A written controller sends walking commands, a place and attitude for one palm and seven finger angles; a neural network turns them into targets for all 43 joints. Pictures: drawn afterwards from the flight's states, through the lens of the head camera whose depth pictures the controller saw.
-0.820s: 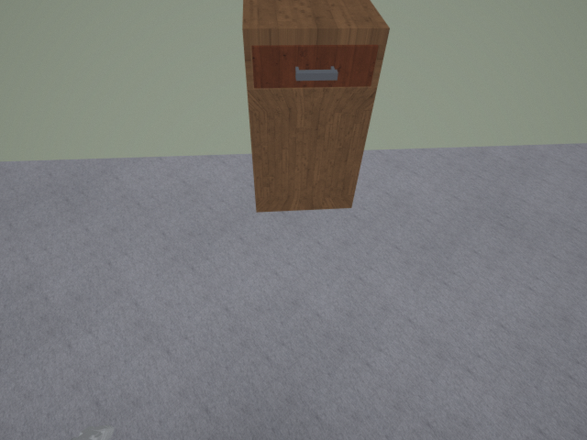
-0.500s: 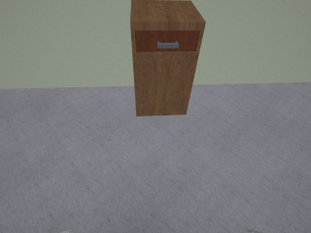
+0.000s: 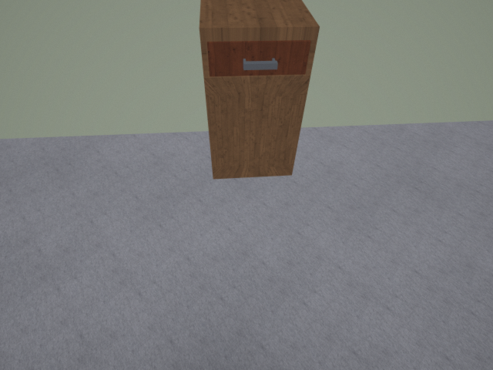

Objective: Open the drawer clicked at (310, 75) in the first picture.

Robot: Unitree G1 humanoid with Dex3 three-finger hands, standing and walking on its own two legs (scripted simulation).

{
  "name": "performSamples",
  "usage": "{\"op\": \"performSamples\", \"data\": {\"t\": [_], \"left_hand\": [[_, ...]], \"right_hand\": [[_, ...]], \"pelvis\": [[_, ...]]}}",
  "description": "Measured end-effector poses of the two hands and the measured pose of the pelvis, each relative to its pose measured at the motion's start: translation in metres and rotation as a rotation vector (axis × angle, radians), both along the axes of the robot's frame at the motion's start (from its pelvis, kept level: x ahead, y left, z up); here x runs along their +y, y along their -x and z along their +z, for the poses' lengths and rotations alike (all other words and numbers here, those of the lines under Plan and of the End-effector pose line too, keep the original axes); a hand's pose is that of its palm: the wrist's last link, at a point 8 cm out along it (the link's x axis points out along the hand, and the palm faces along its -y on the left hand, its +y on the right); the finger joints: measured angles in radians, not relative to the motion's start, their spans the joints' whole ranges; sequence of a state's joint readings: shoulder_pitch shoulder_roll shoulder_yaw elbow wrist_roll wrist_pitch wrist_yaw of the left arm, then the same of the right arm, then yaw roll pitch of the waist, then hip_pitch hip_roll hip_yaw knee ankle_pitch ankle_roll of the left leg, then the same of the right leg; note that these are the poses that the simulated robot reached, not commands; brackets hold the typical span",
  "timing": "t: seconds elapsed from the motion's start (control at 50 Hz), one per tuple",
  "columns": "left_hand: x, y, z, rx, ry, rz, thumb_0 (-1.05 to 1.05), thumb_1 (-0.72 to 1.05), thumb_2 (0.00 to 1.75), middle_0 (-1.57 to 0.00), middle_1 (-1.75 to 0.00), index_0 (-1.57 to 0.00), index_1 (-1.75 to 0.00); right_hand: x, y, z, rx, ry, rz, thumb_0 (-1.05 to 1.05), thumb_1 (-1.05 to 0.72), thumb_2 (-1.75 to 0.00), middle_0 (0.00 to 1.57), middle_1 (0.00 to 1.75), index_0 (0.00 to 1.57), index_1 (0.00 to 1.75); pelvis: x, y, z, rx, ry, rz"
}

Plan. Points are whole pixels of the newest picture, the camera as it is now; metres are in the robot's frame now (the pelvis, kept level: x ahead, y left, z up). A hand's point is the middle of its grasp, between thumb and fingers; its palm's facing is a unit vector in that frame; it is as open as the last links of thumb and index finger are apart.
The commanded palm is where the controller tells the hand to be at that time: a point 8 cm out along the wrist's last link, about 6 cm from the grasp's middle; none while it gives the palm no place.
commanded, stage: look at it before walking up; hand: left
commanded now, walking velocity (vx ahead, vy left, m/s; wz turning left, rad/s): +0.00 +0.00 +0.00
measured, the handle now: (259, 62) +1.23 +0.01 -0.08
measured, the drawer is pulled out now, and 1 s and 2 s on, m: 0.00 0.00 0.00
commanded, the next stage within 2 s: walk to a spot facing it in 0.62 s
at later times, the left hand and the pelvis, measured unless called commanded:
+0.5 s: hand out of the picture +0.07 +0.24 -0.15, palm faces -0.02 -0.94 -0.33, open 7.4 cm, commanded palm none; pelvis +0.00 +0.00 +0.00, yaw +0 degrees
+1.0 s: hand out of the picture +0.07 +0.21 -0.17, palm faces -0.09 -0.96 -0.27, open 7.4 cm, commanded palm none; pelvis +0.01 -0.01 -0.01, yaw -6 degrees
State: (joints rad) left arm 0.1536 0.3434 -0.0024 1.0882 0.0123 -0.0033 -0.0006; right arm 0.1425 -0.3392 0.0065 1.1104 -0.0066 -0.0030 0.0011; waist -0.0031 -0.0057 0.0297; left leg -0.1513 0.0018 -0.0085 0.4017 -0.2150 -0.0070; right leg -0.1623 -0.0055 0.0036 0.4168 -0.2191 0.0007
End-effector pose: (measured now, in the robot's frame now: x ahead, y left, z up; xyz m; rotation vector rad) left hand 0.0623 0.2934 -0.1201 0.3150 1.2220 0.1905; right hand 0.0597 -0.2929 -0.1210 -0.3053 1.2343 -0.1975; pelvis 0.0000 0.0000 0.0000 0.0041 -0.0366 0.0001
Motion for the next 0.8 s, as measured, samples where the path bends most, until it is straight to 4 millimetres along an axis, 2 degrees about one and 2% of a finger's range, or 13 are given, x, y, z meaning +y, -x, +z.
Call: {"op": "performSamples", "data": {"t": [0.26, 0.8], "left_hand": [[-0.006, -0.011, 0.002, -0.037, 0.009, -0.012, 0.01, 0.91, 0.90, -0.20, -0.30, -0.21, -0.30], [-0.007, -0.004, 0.002, 0.000, 0.002, 0.001, 0.01, 0.91, 0.90, -0.20, -0.30, -0.21, -0.30]], "right_hand": [[0.001, -0.010, 0.003, -0.036, -0.005, 0.009, 0.01, -0.90, -0.90, 0.20, 0.30, 0.20, 0.30], [-0.005, -0.015, 0.003, -0.024, 0.000, 0.009, 0.01, -0.90, -0.90, 0.20, 0.30, 0.20, 0.30]], "pelvis": [[-0.002, 0.001, 0.001, 0.000, -0.001, -0.001], [-0.006, -0.004, 0.002, 0.003, 0.000, -0.011]]}}
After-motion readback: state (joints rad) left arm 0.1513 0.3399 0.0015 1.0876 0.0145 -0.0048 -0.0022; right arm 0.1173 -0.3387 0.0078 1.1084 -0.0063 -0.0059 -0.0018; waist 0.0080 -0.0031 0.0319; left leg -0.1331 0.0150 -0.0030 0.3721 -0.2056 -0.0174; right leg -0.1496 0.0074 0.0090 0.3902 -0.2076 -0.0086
